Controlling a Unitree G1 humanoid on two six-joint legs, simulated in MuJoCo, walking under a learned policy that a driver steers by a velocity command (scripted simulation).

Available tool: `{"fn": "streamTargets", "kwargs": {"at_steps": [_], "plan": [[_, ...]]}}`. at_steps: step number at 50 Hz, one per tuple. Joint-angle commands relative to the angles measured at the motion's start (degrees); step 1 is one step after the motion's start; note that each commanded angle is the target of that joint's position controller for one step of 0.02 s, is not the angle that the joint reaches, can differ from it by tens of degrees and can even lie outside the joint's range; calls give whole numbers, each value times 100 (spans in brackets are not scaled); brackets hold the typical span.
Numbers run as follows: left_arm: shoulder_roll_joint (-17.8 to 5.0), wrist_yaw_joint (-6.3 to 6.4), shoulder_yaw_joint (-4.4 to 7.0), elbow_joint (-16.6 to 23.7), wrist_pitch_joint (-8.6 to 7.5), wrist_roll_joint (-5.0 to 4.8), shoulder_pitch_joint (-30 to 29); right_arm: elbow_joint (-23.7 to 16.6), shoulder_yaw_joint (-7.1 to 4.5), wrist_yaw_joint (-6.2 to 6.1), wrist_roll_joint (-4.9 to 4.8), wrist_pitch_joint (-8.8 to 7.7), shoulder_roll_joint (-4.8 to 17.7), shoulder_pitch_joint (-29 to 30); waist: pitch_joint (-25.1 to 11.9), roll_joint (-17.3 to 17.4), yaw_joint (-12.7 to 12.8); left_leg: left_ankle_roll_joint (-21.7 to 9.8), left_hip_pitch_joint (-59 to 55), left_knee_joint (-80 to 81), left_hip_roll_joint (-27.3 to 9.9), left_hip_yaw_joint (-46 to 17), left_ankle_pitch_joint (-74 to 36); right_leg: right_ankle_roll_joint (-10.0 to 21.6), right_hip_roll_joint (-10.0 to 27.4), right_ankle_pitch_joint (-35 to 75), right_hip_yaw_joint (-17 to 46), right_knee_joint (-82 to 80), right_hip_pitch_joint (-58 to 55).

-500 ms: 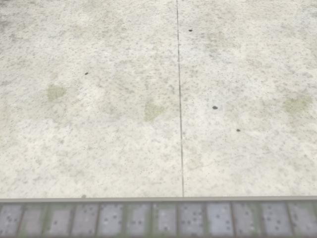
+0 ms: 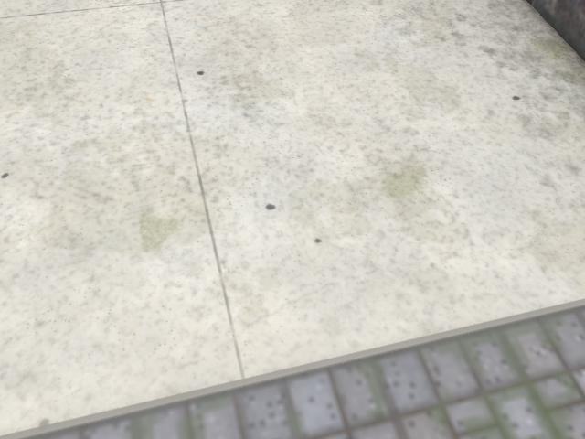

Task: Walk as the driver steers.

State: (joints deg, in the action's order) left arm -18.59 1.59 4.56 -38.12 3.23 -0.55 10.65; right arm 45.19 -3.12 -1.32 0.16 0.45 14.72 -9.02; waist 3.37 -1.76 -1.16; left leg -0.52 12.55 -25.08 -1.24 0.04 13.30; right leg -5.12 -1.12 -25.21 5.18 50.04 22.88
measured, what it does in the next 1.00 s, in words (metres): walks ahead, turning left: right foot, then left foot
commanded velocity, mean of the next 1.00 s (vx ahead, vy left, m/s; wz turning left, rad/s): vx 0.36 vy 0.00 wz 0.38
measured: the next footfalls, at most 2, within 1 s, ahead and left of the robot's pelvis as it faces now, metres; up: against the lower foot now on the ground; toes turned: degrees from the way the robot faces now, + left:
right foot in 0.10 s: +0.03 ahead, -0.15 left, +0.00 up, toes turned +2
left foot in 0.52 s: +0.20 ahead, +0.16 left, +0.00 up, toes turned +15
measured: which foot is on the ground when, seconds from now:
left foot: down 0.00-0.10, up 0.12-0.50, down 0.52-1.00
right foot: up 0.00-0.08, down 0.10-0.54, up 0.56-1.00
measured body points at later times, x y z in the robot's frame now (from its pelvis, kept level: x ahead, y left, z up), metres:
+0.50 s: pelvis +0.10 +0.03 -0.02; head +0.11 +0.05 +0.43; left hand +0.08 +0.33 -0.14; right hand +0.31 -0.20 -0.11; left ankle +0.16 +0.15 -0.74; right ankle -0.01 -0.15 -0.74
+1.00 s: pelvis +0.35 +0.13 -0.01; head +0.37 +0.16 +0.43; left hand +0.48 +0.45 -0.08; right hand +0.48 -0.14 -0.12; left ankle +0.16 +0.15 -0.74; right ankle +0.56 +0.09 -0.73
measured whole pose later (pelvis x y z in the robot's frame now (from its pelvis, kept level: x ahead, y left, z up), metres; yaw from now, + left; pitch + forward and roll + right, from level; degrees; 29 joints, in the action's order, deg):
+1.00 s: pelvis +0.35 +0.13 -0.01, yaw +28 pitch +3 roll -1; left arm -15.7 -2.3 2.5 -36.2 -7.1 -0.1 -0.9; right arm 45.1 -3.7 -1.6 -1.5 -1.8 17.2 -24.5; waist 1.6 -2.1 -5.7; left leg -4.9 -1.4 -21.2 5.3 -12.0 24.1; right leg -0.7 -1.0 2.5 3.1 26.4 31.3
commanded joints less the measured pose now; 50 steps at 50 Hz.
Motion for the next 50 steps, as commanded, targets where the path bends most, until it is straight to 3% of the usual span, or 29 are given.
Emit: {"fn": "streamTargets", "kwargs": {"at_steps": [1,2,3,4,5,6,7,8,9,11,13,15,18,22,24,25,26,27,28,29,30,31,32,33,36,42,47,49,50], "plan": [[-302,-24,10,468,-108,-11,-233,-285,-242,22,-50,-19,1138,123,-690,1322,-112,-1234,-656,432,-1212,-973,-2447,14,42,185,-454,-1228,-437],[-314,-32,22,379,-109,-12,-71,-258,-223,36,-91,-10,1137,146,-672,1254,-17,-1176,-584,324,-1178,-956,-2401,86,9,622,-529,-1841,-736],[-168,-44,-15,213,-117,16,207,-202,-136,63,-119,-23,943,124,-732,1102,131,-1024,-253,318,-1060,-912,-1717,228,-2,1274,-557,-2831,-1444],[-230,-37,-13,168,-114,54,267,-101,-53,112,-129,-77,762,-77,-714,904,158,-714,231,329,-884,-880,-877,383,46,1651,-421,-3275,-2161],[-559,17,53,178,-110,73,499,-105,17,185,-14,-146,631,-124,-889,359,171,-344,879,-145,-577,-680,78,603,687,1914,284,-3007,-2908],[-1064,24,181,122,-97,110,622,-174,83,208,-7,-223,360,-176,-916,-856,81,1,1446,-876,167,191,1242,1163,1341,581,969,-3004,-2693],[-1088,-27,227,101,-162,135,784,-321,30,182,-112,-260,703,362,-540,-1096,539,116,1697,-1656,178,284,1628,1685,1801,-1146,1727,-3726,-2047],[-956,-26,189,65,-281,202,855,-464,-80,168,-220,-267,989,738,18,-1049,701,84,2254,-2539,11,8,1801,1852,1978,-1736,2131,-4145,-1830],[-829,2,152,-15,-405,196,847,-416,-156,147,-273,-251,1023,625,276,-1071,592,7,2749,-3173,-88,-206,1845,1841,2017,-1623,2167,-4236,-1910],[-512,43,77,-88,-608,45,759,-298,-195,158,-253,-260,908,314,366,-898,431,-114,3242,-3383,-269,-596,1209,1635,1912,-908,1660,-4279,-2324],[-413,59,69,-104,-708,56,664,-258,-163,217,-214,-328,699,315,258,-594,390,-96,3180,-3189,-284,-492,578,1486,1751,100,985,-4345,-2431],[-468,43,113,-88,-754,86,536,-269,-109,295,-187,-336,556,327,77,-503,367,23,2808,-2720,-348,-265,100,1426,1630,747,371,-4355,-2296],[-675,-14,207,-156,-788,30,526,-423,-21,381,-137,-283,459,506,72,-509,415,127,2118,-1934,-385,-10,-169,1428,1612,1063,-219,-4345,-1827],[-871,-94,304,-299,-771,-94,631,-623,-24,428,-152,-207,656,565,246,-437,382,-99,1771,-1492,-347,213,40,1403,1880,756,-462,-4185,-1736],[-906,-108,311,-313,-716,-125,495,-567,-78,432,-154,-201,731,167,172,-278,81,-338,1094,-1167,-121,503,16,1248,1830,1320,-780,-3600,-1569],[-841,-105,277,-307,-694,-82,477,-407,-200,413,-162,-199,912,-418,-154,-136,-216,-467,200,-1047,178,695,20,1078,1616,2379,-1115,-2681,-1317],[-582,-95,173,-273,-689,11,597,-150,-418,361,-224,-191,1296,-1381,-767,301,-607,-684,-1149,-920,325,466,79,802,1230,3111,-1542,-1040,-808],[-51,-77,-12,149,-749,171,641,-154,-614,254,-221,-193,2167,-1903,-1127,2092,-559,-1656,-2498,112,-1170,-2725,1321,198,339,645,-1647,1526,1335],[-162,-73,-50,259,-935,22,408,-378,-485,308,-185,-333,1997,-1775,-1731,1751,-564,-2130,-2816,1394,-1842,-5035,2510,246,-110,-742,-169,2506,2164],[-602,-139,47,316,-1050,-218,107,-415,-363,335,-131,-437,1588,-1489,-1124,1196,-564,-1939,-2516,1473,-1902,-4486,2406,430,241,-320,41,2725,2698],[-646,-150,41,314,-1119,-212,-2,-458,-295,340,-104,-487,1352,-1289,-783,867,-421,-1751,-2027,1296,-1689,-3800,1919,614,497,135,-15,2457,2630],[-621,-119,51,255,-1148,-48,-4,-524,-239,330,-94,-477,1177,-953,-531,447,-219,-1565,-1434,1194,-1451,-3174,1195,648,702,539,-19,1988,2335],[-624,-109,86,206,-1122,64,66,-622,-183,305,-41,-471,1040,-691,-445,508,-36,-1447,-963,1250,-1187,-2666,642,651,827,870,18,1563,1914],[-597,-135,97,190,-1071,94,116,-705,-169,280,-3,-459,1013,-563,-395,645,60,-1425,-694,1365,-1028,-2430,321,611,826,1098,0,1358,1659],[-425,-149,70,231,-933,146,-31,-693,-206,179,-65,-488,1110,-695,-277,471,100,-1473,-435,1498,-820,-1847,-872,355,662,1695,-175,665,1631],[-100,-241,-75,567,-984,76,-1341,-445,-251,13,-153,-414,1167,-1254,-33,627,-317,-1144,-241,1343,-490,-1473,-1180,139,230,3188,-278,-1554,1257],[-263,-390,-39,697,-1112,27,-1793,-293,-279,-56,-199,-294,1141,-1587,-28,668,-385,-1059,-972,755,-761,-2068,-1358,352,74,3031,-95,-2313,1071],[-360,-398,2,600,-1139,21,-1475,-270,-302,-80,-155,-248,1143,-1539,-125,854,-229,-978,-1230,486,-907,-2121,-2051,520,79,2642,-180,-2343,705],[-483,-372,68,504,-1156,38,-1087,-285,-302,-68,-132,-236,1128,-1485,-345,938,-40,-902,-1295,95,-827,-2047,-2998,661,-24,2423,-335,-2395,152]]}}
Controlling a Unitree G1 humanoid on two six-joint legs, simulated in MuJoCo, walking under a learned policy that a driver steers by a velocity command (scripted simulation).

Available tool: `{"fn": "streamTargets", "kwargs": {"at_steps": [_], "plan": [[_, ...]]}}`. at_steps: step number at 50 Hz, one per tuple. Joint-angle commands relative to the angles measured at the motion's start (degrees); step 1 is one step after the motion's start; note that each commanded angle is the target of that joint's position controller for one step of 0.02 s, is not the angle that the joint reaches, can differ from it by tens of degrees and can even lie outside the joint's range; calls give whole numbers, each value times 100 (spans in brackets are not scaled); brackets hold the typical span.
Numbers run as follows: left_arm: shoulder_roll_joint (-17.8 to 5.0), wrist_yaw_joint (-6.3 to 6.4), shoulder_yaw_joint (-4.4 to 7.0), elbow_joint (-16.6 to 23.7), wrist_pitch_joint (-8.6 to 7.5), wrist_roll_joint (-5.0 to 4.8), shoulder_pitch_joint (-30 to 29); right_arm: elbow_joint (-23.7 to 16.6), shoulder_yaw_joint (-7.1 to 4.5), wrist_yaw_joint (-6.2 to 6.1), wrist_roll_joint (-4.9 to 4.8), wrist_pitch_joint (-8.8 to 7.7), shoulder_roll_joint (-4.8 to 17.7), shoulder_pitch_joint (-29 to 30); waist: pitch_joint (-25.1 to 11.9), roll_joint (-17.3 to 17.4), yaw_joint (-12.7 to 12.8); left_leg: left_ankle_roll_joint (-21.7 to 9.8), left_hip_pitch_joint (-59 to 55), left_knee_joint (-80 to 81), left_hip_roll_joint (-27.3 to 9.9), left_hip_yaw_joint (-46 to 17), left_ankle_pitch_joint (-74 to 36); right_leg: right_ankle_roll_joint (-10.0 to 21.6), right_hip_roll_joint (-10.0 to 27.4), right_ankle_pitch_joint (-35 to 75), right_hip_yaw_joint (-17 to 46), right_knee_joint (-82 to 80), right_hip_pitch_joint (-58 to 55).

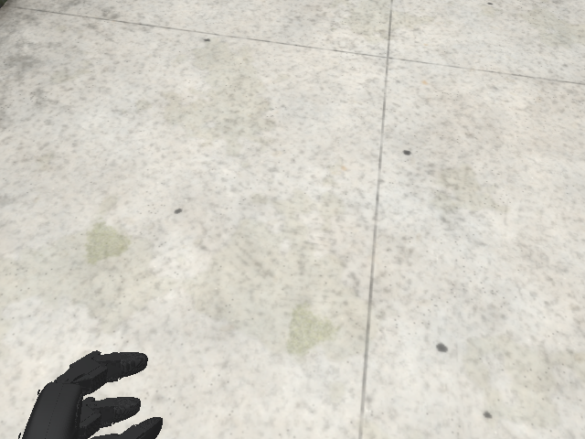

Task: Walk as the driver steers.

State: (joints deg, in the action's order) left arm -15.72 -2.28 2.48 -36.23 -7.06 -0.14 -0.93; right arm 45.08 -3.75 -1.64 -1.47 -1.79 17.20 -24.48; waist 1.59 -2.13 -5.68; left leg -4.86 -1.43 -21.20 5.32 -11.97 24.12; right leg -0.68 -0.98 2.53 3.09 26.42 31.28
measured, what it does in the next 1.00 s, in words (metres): walks ahead, turning right: right foot, then left foot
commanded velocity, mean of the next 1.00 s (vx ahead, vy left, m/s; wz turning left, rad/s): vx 0.50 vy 0.00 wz -0.29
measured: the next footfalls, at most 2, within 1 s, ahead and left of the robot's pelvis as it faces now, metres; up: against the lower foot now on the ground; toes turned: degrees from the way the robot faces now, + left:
right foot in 0.04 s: +0.20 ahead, -0.12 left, +0.00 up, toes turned +4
left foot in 0.48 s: +0.44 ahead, +0.13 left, +0.00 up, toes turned -7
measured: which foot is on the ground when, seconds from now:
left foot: down 0.00-0.04, up 0.06-0.46, down 0.48-1.00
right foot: up 0.00-0.02, down 0.04-0.50, up 0.52-0.98, down 1.00-1.00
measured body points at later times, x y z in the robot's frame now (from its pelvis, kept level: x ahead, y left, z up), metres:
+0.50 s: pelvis +0.29 +0.02 +0.00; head +0.32 +0.03 +0.45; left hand +0.29 +0.31 -0.13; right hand +0.53 -0.22 -0.05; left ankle +0.40 +0.13 -0.73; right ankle +0.17 -0.12 -0.73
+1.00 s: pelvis +0.53 -0.05 -0.01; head +0.57 -0.07 +0.43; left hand +0.85 +0.08 -0.08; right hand +0.43 -0.33 -0.14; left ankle +0.41 +0.13 -0.72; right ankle +0.62 -0.17 -0.73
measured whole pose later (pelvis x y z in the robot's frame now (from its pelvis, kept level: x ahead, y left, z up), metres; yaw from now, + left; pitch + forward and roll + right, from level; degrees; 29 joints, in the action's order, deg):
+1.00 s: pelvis +0.53 -0.05 -0.01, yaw -23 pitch +2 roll +2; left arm -16.2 -3.3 2.8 -33.6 -1.3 -1.3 2.9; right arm 48.1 -4.7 -0.7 -1.3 -2.8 18.3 -20.3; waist 3.0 -1.3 -4.1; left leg 2.8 -3.7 -27.3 -4.2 14.5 27.3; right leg 5.8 0.5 -6.2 -2.6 34.1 29.6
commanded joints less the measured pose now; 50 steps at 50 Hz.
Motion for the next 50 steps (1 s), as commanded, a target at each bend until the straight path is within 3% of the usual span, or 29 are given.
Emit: {"fn": "streamTargets", "kwargs": {"at_steps": [1,2,3,4,5,6,7,8,11,13,15,20,22,23,24,25,26,27,28,29,30,32,35,40,44,47,48,49,50], "plan": [[-946,58,369,159,-140,19,754,-314,-195,-1,53,-7,792,161,-672,941,789,-314,230,-1109,-1202,-608,-4769,437,-7,-150,-242,-166,-1749],[-1174,105,422,66,-129,117,1710,-469,-92,30,136,-11,583,261,-1601,673,1225,-150,1079,-2535,-903,-446,-3975,848,782,-293,550,187,-3498],[-1563,81,541,-207,-67,131,2382,-428,62,61,44,-68,39,-741,-2544,-1157,897,343,3299,-4722,73,60,-473,1872,2152,-1299,3234,-4,-5792],[-1065,31,431,-296,-50,-21,2497,-327,47,67,-55,-115,400,-779,-2406,-1233,988,366,4051,-5395,-53,-127,814,1846,2351,-2459,4341,-743,-5705],[-757,68,338,-247,-22,-72,2084,-442,-62,79,-107,-133,812,-6,-1387,-581,1090,356,4354,-5599,-355,-60,374,1594,2140,-2741,3505,-894,-4844],[-704,79,291,-224,23,-24,1719,-616,-50,75,-32,-161,826,589,-763,-53,1009,341,4261,-5409,-570,238,-30,1459,1872,-2250,2841,-1039,-3922],[-648,73,253,-263,57,13,1516,-739,-53,92,95,-213,752,956,-283,114,862,343,4198,-5049,-758,416,-279,1463,1647,-1528,2383,-1196,-3158],[-579,78,210,-271,55,63,1437,-765,-60,119,135,-242,663,954,-187,-14,674,338,3925,-4739,-929,460,-457,1444,1448,-1021,2086,-1325,-2741],[-607,89,204,-358,51,-50,1478,-765,40,161,161,-270,322,846,-188,-261,484,472,3647,-3819,-1026,712,-421,1577,1206,-295,1644,-1566,-2315],[-851,144,275,-414,79,-103,1555,-931,132,178,229,-315,173,1282,-77,-217,572,599,3516,-2905,-1010,849,-802,1598,1126,-160,1353,-1690,-2035],[-995,191,323,-471,134,-126,1667,-1019,184,220,207,-368,119,1743,-31,-194,717,668,3111,-1989,-866,920,-1664,1449,938,-218,1064,-1697,-1771],[-1073,241,344,-639,274,-191,2221,-1201,91,290,96,-460,401,2378,-75,-262,874,682,2389,-908,-597,787,-2466,1138,1044,-758,1362,-1303,-1946],[-1079,261,349,-640,327,-175,2214,-1176,6,276,70,-490,546,2202,-127,-332,672,543,1890,-644,-602,807,-2230,970,1072,-963,1534,-944,-1983],[-966,267,314,-631,347,-149,2215,-1076,-65,248,83,-494,645,1842,-266,-322,471,426,1315,-495,-610,872,-2072,846,914,-892,1492,-579,-1863],[-731,256,232,-578,339,-102,2175,-991,-162,196,137,-506,850,1251,-635,-193,150,222,392,-446,-958,631,-1890,648,579,-896,1275,324,-1520],[-292,261,83,-423,323,50,2246,-900,-265,135,197,-471,1251,304,-1511,749,-161,-128,-995,-504,-2138,-510,-1677,385,123,-2338,704,2174,-684],[-197,275,44,-223,266,-189,2849,-748,-322,196,236,-373,1479,140,-1904,2446,188,-867,-1763,242,-3056,-2918,-95,220,-201,-3759,310,3715,900],[-764,305,181,-379,295,-283,2674,-809,-206,231,178,-369,943,390,-1239,1527,111,-776,-1245,505,-2841,-2828,649,160,146,-3387,582,4382,1360],[-913,294,238,-322,330,-262,2238,-821,-126,226,151,-366,659,612,-693,1117,102,-602,-720,513,-2624,-1914,264,153,303,-2883,497,4504,1471],[-827,295,238,-337,372,-211,2106,-819,-72,242,187,-375,508,910,-453,767,256,-525,-193,620,-2367,-1277,-499,99,481,-2473,425,4410,1244],[-766,280,255,-290,404,-157,1975,-776,-44,246,212,-379,370,1109,-251,794,363,-524,154,742,-2188,-815,-1031,68,616,-2217,416,4190,1154],[-568,223,236,-237,486,-167,1915,-695,-64,228,233,-432,349,1240,-117,916,492,-510,613,1011,-2003,-115,-1711,22,764,-1910,312,4014,830],[-405,189,191,-42,547,-120,1598,-529,-148,196,192,-499,517,1167,-9,659,508,-637,645,1220,-2064,481,-2473,-70,815,-1489,293,3528,1017],[-278,24,91,210,485,-111,827,-319,-225,140,159,-429,798,1039,167,493,274,-512,506,1309,-1948,1451,-2859,4,732,-245,-38,1919,777],[-329,-100,78,510,486,-128,201,-118,-290,129,50,-324,1008,719,350,468,126,-358,12,1157,-2111,1824,-3102,237,617,-367,-345,1205,703],[-558,-143,188,626,525,-100,301,-76,-358,95,-16,-210,1234,691,79,671,372,-177,-362,304,-2150,2143,-5244,562,210,-1148,-754,1004,67],[-732,-130,287,554,551,-92,732,-86,-380,74,-36,-163,1314,708,-227,732,654,-107,-344,-432,-2095,2261,-6110,712,-33,-1367,-910,953,-575],[-990,-79,452,333,577,-110,1609,-117,-355,49,-56,-130,1272,770,-689,634,1158,57,90,-1576,-1918,2437,-6235,921,-278,-1074,-959,613,-1846],[-1410,37,643,94,646,-134,2587,-207,-252,27,67,-158,1042,669,-1208,156,1562,305,1471,-3268,-1691,2427,-4621,1215,155,-968,-66,537,-3644]]}}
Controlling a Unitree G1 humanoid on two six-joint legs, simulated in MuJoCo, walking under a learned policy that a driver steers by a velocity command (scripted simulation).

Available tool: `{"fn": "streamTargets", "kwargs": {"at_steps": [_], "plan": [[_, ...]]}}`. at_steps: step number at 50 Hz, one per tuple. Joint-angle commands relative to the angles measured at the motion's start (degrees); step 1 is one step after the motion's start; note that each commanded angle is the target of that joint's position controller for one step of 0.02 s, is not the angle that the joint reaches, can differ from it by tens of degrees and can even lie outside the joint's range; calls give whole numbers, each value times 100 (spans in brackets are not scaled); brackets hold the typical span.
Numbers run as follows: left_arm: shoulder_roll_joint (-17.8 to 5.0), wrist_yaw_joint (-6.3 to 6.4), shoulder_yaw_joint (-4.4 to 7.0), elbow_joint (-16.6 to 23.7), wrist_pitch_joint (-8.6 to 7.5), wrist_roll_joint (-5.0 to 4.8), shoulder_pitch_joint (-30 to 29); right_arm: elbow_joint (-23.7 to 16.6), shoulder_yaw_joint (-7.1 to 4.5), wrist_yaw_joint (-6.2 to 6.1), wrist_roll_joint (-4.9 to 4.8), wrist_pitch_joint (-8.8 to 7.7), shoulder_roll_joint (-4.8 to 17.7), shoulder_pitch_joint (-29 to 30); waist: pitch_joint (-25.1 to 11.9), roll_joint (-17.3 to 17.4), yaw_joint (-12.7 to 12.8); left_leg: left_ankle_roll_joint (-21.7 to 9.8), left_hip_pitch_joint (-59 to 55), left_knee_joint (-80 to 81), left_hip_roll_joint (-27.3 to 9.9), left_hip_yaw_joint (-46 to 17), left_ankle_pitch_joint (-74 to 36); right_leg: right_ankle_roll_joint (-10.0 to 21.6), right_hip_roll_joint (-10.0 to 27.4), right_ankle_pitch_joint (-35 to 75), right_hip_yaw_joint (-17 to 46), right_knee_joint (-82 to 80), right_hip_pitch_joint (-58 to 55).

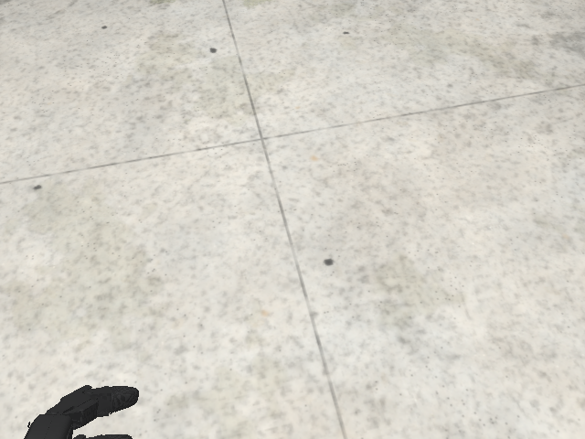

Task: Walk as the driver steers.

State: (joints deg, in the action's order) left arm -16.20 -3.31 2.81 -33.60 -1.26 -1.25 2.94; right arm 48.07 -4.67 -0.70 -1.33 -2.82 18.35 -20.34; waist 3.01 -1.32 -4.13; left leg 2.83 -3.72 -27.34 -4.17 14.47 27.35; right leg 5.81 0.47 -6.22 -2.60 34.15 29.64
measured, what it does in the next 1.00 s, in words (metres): walks ahead: left foot, then right foot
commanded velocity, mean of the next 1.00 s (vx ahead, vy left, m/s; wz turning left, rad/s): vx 0.50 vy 0.00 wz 0.01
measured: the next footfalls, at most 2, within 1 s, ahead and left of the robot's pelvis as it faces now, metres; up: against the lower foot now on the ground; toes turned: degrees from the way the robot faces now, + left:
left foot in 0.50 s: +0.47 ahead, +0.07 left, +0.00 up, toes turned -10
right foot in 1.00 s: +0.74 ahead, -0.14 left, +0.00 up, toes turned +11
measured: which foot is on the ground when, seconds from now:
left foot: down 0.00-0.00, up 0.02-0.48, down 0.50-1.00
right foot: down 0.00-0.52, up 0.54-0.98, down 1.00-1.00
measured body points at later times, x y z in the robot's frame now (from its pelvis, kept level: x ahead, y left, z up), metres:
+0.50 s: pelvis +0.29 +0.00 +0.01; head +0.32 -0.01 +0.46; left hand +0.38 +0.29 -0.10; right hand +0.47 -0.27 -0.07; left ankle +0.44 +0.08 -0.72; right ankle +0.12 -0.08 -0.71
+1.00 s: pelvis +0.57 -0.03 +0.01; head +0.60 -0.03 +0.46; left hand +0.81 +0.21 -0.04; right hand +0.59 -0.33 -0.10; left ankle +0.44 +0.08 -0.71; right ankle +0.70 -0.14 -0.72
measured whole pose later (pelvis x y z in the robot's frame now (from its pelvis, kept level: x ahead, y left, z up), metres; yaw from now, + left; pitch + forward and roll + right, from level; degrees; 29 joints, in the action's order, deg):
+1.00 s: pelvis +0.57 -0.03 +0.01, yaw +6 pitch +2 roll +0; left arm -15.6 -1.0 1.7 -36.7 -6.9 0.1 0.8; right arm 44.1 -3.8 -1.1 -1.4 -1.3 17.4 -25.1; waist 0.3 -0.8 -5.6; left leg -3.4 2.9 -27.3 6.2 -14.5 24.9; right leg 0.1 -1.7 -2.4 4.6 24.9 24.8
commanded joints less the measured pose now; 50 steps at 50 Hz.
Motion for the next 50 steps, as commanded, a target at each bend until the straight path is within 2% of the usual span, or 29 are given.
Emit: {"fn": "streamTargets", "kwargs": {"at_steps": [1,2,3,4,5,6,7,9,14,17,20,23,24,25,26,27,28,29,30,31,32,35,37,40,42,45,48,49,50], "plan": [[-2015,182,667,-96,18,-64,1926,-868,116,17,286,-190,75,-287,-1801,-1468,611,-113,4267,-4671,433,-690,512,1606,1535,-1066,3856,-782,-5182],[-1554,152,530,90,-79,-26,2111,-913,62,93,99,-394,563,269,-2505,-786,1092,-182,4821,-5262,491,-1993,713,1796,1883,-1840,5098,-1608,-5393],[-1240,128,431,-9,-166,25,1927,-1095,-12,130,-108,-484,827,821,-1617,-478,1132,-282,5229,-5123,244,-1997,104,1489,1714,-1424,4249,-1751,-4817],[-1112,131,388,-12,-208,10,1619,-1101,27,99,-52,-536,742,892,-1090,-96,875,-330,5029,-4627,8,-1958,-408,1302,1451,-819,3537,-1742,-3971],[-958,145,339,39,-213,29,1243,-1033,8,54,102,-539,736,870,-792,62,630,-282,4655,-4153,-155,-1953,-689,1159,1225,-134,3016,-1761,-3225],[-828,166,286,122,-221,99,1022,-998,-24,49,167,-483,773,752,-692,-48,425,-246,4246,-3908,-264,-1998,-895,1111,1055,400,2689,-1872,-2715],[-819,184,280,139,-229,125,928,-987,-31,55,192,-417,750,687,-658,-123,322,-176,4021,-3738,-266,-1979,-993,1136,992,682,2583,-1985,-2405],[-864,239,293,39,-263,85,985,-976,8,50,235,-309,580,696,-558,-82,276,2,3880,-3321,-220,-1851,-1172,1182,884,1210,2240,-2084,-1957],[-997,390,323,-229,-208,26,1360,-1220,152,96,217,-294,234,1720,-290,-248,629,167,3610,-1258,118,-1741,-2952,778,415,730,1659,-2049,-1523],[-951,390,279,-465,-232,27,1691,-1241,195,222,117,-369,212,2095,-221,-338,893,54,3289,-588,163,-1666,-3712,676,613,262,1648,-2069,-1720],[-979,370,274,-669,-220,45,1929,-1369,159,291,89,-396,361,2344,-62,-378,981,-249,3714,-285,145,-1683,-3181,643,1015,527,1851,-1799,-2554],[-1062,381,300,-799,-161,59,1901,-1374,108,323,61,-392,485,2077,-76,-475,791,-609,3547,-137,280,-1508,-2283,478,1201,1881,1742,-1393,-3170],[-1070,393,293,-794,-140,63,1782,-1253,38,311,73,-395,588,1600,-376,-442,509,-769,2870,17,480,-1323,-2282,367,1033,2985,1492,-842,-3202],[-982,415,244,-754,-121,107,1724,-1053,-66,294,99,-393,789,818,-989,-303,134,-998,1693,-39,427,-1426,-2609,209,757,3529,1177,159,-2941],[-764,449,140,-616,-144,240,1919,-969,-152,294,133,-381,1171,-17,-1829,436,-50,-1525,-41,-220,-531,-2844,-2971,-36,321,2077,886,1847,-1750],[-394,410,35,-574,-245,196,2442,-822,-221,345,69,-334,1359,-306,-2157,1913,191,-2321,-1559,547,-1463,-5452,-1623,-492,-588,-2096,610,3549,395],[-821,360,78,-528,-346,119,2014,-846,-92,354,-75,-314,851,-311,-1838,1288,-21,-2141,-1560,986,-1433,-5890,-427,-461,-301,-2418,1127,3965,1139],[-982,311,128,-375,-425,-6,1373,-931,-44,316,-21,-276,685,56,-1027,823,-63,-1940,-859,1107,-1280,-5165,-570,-439,-65,-1906,1045,3905,1429],[-906,305,102,-292,-496,49,992,-1004,-33,295,67,-238,673,255,-626,306,-11,-1853,-205,1196,-1048,-4659,-1157,-430,95,-1583,929,3646,1359],[-850,303,116,-242,-538,155,884,-1037,-16,274,94,-215,623,387,-401,139,137,-1836,250,1273,-872,-4326,-1774,-474,236,-1333,893,3226,1228],[-792,304,124,-228,-542,216,959,-1074,13,245,133,-214,564,451,-444,283,293,-1809,504,1356,-692,-4078,-2249,-525,327,-1155,892,2923,924],[-616,326,90,-234,-466,245,1018,-1058,1,168,67,-193,587,440,-446,545,423,-1887,965,1500,-498,-3627,-2969,-784,322,-1089,714,2209,687],[-498,352,42,-135,-431,238,638,-992,-55,90,39,-166,745,314,-310,514,334,-1843,1266,1565,-379,-3380,-3110,-934,253,-589,634,1501,671],[-361,321,-12,-31,-471,209,-3,-880,-86,2,5,-90,812,82,-249,570,118,-1572,1618,1482,-106,-3114,-2973,-1014,46,568,623,353,203],[-364,276,-14,25,-515,161,-347,-796,-94,-31,-15,-38,815,-135,-263,594,-7,-1469,1684,1377,-91,-3195,-2814,-1002,-114,1021,615,-107,-139],[-498,226,47,97,-571,105,-610,-722,-95,-58,-52,37,762,-317,-261,648,-25,-1380,1299,1049,-234,-3630,-2493,-900,-196,873,783,-571,-320],[-716,232,169,0,-633,73,-218,-753,-125,-75,-36,99,757,-159,-327,863,283,-1233,1059,548,-328,-3975,-2729,-633,-164,349,783,-907,-949],[-852,272,253,-120,-651,103,285,-804,-84,-60,-18,101,629,-69,-616,824,558,-1082,1197,29,-93,-3831,-3029,-450,-62,385,747,-1121,-1762],[-1102,325,341,-205,-662,190,1103,-924,22,-29,54,80,349,18,-1364,482,949,-900,1771,-1287,186,-3476,-2638,-87,700,178,1369,-914,-3172]]}}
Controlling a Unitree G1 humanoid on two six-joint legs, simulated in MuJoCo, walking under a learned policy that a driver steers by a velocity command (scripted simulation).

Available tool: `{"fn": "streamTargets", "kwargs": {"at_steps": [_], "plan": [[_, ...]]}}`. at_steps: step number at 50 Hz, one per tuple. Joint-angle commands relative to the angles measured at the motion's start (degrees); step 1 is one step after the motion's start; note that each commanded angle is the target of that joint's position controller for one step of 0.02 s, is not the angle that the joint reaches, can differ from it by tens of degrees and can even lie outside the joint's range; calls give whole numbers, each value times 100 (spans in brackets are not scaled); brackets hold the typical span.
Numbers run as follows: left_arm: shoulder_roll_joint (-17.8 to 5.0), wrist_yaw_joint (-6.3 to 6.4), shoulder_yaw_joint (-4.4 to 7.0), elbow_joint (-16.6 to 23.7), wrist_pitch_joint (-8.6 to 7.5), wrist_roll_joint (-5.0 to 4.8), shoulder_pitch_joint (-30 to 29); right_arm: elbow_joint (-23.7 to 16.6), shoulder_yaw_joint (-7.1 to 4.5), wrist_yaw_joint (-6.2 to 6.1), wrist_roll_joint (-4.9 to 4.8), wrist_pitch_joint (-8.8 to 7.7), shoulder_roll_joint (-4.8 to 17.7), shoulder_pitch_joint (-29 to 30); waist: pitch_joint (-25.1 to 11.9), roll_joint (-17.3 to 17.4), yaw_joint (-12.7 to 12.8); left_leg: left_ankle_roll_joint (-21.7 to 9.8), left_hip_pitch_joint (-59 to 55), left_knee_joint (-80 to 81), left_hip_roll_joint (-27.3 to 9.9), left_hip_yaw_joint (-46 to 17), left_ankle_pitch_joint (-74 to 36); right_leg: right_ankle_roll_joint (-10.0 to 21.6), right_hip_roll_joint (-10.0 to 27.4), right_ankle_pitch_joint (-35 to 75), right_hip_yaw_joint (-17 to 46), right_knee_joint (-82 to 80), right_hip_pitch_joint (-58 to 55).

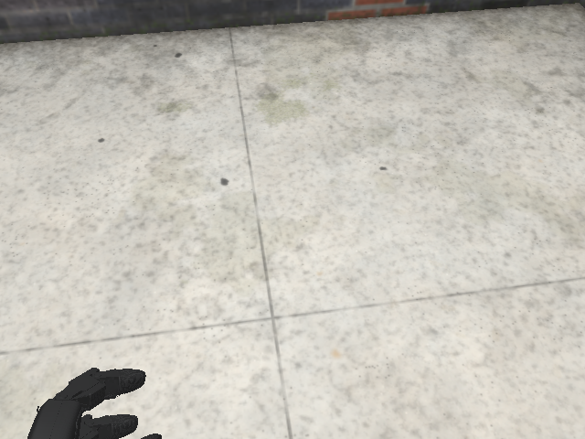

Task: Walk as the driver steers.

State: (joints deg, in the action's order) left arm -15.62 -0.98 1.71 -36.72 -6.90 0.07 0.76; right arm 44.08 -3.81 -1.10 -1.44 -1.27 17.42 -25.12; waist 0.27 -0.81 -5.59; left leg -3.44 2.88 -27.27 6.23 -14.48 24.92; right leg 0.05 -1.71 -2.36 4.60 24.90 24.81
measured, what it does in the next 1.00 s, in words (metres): walks ahead: left foot, then right foot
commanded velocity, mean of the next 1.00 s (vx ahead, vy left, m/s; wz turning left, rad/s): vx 0.20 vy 0.00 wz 0.30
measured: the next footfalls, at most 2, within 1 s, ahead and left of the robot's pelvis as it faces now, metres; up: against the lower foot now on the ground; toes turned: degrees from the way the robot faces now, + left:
left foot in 0.46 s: +0.34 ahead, +0.16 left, +0.00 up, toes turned +18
right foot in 0.84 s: +0.39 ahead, -0.08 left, +0.00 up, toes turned +19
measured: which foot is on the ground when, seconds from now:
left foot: down 0.00-0.00, up 0.02-0.44, down 0.46-1.00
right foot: down 0.00-0.46, up 0.48-0.82, down 0.84-1.00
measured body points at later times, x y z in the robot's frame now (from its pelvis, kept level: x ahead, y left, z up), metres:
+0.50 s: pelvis +0.22 +0.03 -0.01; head +0.27 +0.06 +0.44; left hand +0.20 +0.34 -0.13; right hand +0.50 -0.15 -0.08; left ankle +0.31 +0.14 -0.73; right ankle +0.12 -0.13 -0.70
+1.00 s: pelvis +0.30 +0.03 +0.00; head +0.32 +0.02 +0.45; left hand +0.32 +0.33 -0.10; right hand +0.53 -0.18 -0.10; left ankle +0.28 +0.13 -0.72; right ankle +0.35 -0.09 -0.73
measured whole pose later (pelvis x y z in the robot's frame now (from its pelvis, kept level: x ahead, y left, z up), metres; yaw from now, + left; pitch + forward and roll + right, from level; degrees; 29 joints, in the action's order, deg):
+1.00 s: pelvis +0.30 +0.03 +0.00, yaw +15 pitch +0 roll +2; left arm -16.3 1.1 2.6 -44.1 0.8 -0.1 12.8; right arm 39.4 -3.4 -1.5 1.0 1.0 15.2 -7.6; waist 2.2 0.4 1.4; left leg -0.8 18.6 -35.5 3.4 -0.3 19.0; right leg -0.7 0.5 -16.2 5.1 34.8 19.0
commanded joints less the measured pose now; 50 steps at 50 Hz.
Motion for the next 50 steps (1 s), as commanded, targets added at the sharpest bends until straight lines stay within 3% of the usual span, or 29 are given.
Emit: {"fn": "streamTargets", "kwargs": {"at_steps": [1,2,3,4,5,7,9,11,16,19,21,22,23,24,25,26,27,28,29,31,33,35,38,40,42,43,44,46,50], "plan": [[-1610,115,574,-49,-12,122,1978,-641,70,13,-22,-125,28,-237,-1963,-1047,953,139,2984,-3133,-25,272,-138,1384,2235,-1125,2836,-142,-4722],[-1273,64,517,-121,40,-21,2036,-639,36,1,-77,-146,406,-354,-1824,-1458,934,216,3911,-4096,-349,389,905,1548,2635,-2368,4069,-600,-4652],[-876,72,409,-66,62,-40,1742,-610,-85,4,-82,-124,814,121,-956,-799,1022,263,4178,-4447,-619,366,418,1301,2370,-2604,3347,-762,-3891],[-735,78,356,-47,96,-2,1467,-668,-110,1,-27,-92,843,491,-445,-420,966,313,4082,-4441,-804,582,-18,1113,2110,-2001,2527,-850,-3196],[-606,70,310,-103,111,17,1275,-737,-122,17,28,-83,770,712,-74,-333,869,348,3997,-4222,-948,645,-308,1051,1868,-1375,1954,-1015,-2623],[-512,71,277,-187,85,64,1111,-783,-122,76,-6,-31,563,721,105,-588,671,362,3619,-3963,-1183,754,-629,960,1570,-762,1168,-1309,-1984],[-579,64,311,-282,38,36,1058,-873,-87,103,-10,23,372,842,214,-536,618,435,3602,-3729,-1233,869,-795,1070,1551,43,658,-1488,-1740],[-772,83,371,-380,39,42,966,-1012,-64,103,59,42,301,1030,244,-430,547,563,3625,-3209,-1220,968,-1036,1153,1587,1688,120,-1400,-1698],[-1016,190,410,-565,218,-31,954,-1171,-7,291,72,-16,190,1600,-12,-349,743,473,2818,-1427,-1010,1440,-2620,906,1335,2450,-959,-1120,-1792],[-1195,214,461,-670,304,-155,1048,-1367,-89,417,77,18,365,1835,-84,-380,737,257,2650,-898,-908,1512,-2349,788,1539,2484,-1022,-706,-2227],[-1315,243,513,-652,359,-252,971,-1391,-204,442,120,51,587,1578,-262,-435,524,35,2196,-634,-677,1679,-1873,661,1578,3136,-1089,13,-2370],[-1269,254,505,-633,390,-281,923,-1284,-308,419,128,52,754,1090,-482,-303,243,-126,1540,-229,-485,1765,-2119,515,1420,3163,-1236,803,-2256],[-1085,239,439,-638,386,-201,1136,-1153,-443,318,136,60,1052,529,-809,113,6,-364,503,156,-466,1557,-3207,235,1055,2395,-1383,1996,-1713],[-523,181,250,-495,375,203,1635,-1254,-511,165,136,106,1604,462,-1318,1651,401,-1026,-1112,-386,-1944,-317,-6196,-162,433,-2265,-1433,3937,54],[-682,96,171,-413,357,163,1908,-1561,-443,191,236,57,1648,716,-2452,1792,460,-2261,-1924,116,-3013,-2573,-5349,-335,-271,-4013,-345,5449,1152],[-1155,60,296,-458,381,-2,1419,-1627,-357,242,191,51,1202,874,-2293,775,130,-1964,-1538,407,-2635,-2004,-4454,-274,83,-3402,166,5524,1341],[-1103,82,276,-322,422,-80,1064,-1580,-295,234,130,38,1030,1132,-1603,557,247,-1621,-888,485,-2321,-1397,-3869,-225,233,-2927,86,5226,1461],[-987,150,257,-409,489,-32,1037,-1544,-249,206,80,57,871,1329,-1154,152,407,-1340,-226,570,-2086,-974,-3517,-263,451,-2644,52,4810,1385],[-1020,202,270,-418,565,-2,1044,-1548,-210,169,83,85,789,1520,-928,235,546,-1234,407,667,-1951,-732,-3400,-292,555,-2479,51,4391,1063],[-879,209,235,-565,663,-12,1323,-1518,-163,142,237,91,717,1754,-884,503,742,-1191,1178,791,-1749,-249,-3734,-384,501,-2279,-183,3938,314],[-645,242,156,-668,697,7,1456,-1387,-109,111,275,51,580,1812,-1007,583,771,-1155,1405,778,-1644,171,-3959,-467,542,-2111,-255,3223,-158],[-453,235,76,-705,727,10,1368,-1222,-35,96,302,38,392,1839,-1057,681,681,-1048,1562,863,-1579,420,-3241,-465,642,-1649,-246,2464,-646],[-611,205,113,-667,772,-30,1138,-989,-25,121,365,54,465,1853,-687,824,563,-940,1860,1057,-1640,388,-1338,-356,569,-1294,-339,1802,-1035],[-717,189,158,-605,764,3,1076,-921,-44,103,301,90,566,1950,-381,781,640,-743,1911,958,-1587,382,-456,-189,413,-1113,-535,1170,-1154],[-893,179,186,-457,751,94,970,-778,-38,46,248,109,506,1675,-128,459,588,-314,1767,587,-1398,484,-239,79,613,-398,-179,506,-1043],[-1241,203,255,-354,743,83,838,-779,-50,16,307,101,477,1373,-56,-278,289,-19,1762,69,-947,888,-140,328,1035,210,421,256,-876],[-1323,202,331,-414,758,0,807,-811,-37,-26,325,101,322,1473,-15,-1013,287,280,1569,-421,-438,1615,-469,666,1193,-563,917,-179,-442],[-1147,207,314,-371,726,53,853,-928,-80,-94,256,144,287,1955,119,-1272,529,325,1649,-958,-272,1572,-778,912,1451,-809,1668,-607,-399],[-1116,250,380,-272,662,-90,833,-918,-114,-37,210,112,152,1806,-352,-1181,531,231,1804,-828,-293,1285,-314,1016,1404,838,1858,-66,-1339]]}}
